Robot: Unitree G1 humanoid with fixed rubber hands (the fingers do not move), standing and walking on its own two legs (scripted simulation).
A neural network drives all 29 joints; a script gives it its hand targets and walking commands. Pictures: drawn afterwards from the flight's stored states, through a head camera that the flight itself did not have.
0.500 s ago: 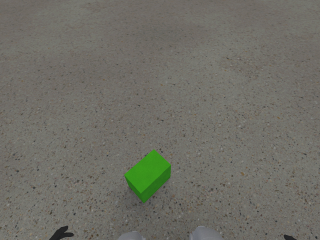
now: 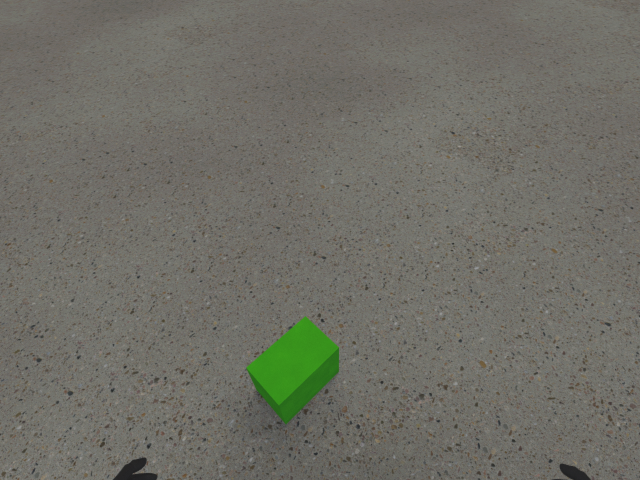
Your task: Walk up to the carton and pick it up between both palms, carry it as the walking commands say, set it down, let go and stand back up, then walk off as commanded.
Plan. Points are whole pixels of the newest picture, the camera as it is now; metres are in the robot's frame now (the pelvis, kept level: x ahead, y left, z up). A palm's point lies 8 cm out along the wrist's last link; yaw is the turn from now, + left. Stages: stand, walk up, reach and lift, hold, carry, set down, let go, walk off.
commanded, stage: walk up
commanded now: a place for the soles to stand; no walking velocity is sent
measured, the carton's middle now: (295, 369) +0.51 +0.13 -0.68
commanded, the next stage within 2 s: none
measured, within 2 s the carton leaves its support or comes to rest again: neither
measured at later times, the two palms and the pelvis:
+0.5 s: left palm out of the picture +0.13 +0.31 -0.10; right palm out of the picture +0.09 -0.38 -0.11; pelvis +0.04 -0.04 -0.02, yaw +6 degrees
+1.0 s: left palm out of the picture +0.14 +0.22 -0.15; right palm (574, 290) +0.41 -0.39 -0.09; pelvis +0.20 -0.10 -0.04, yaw +23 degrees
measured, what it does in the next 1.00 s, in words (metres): walks ahead, turning left: right foot, then left foot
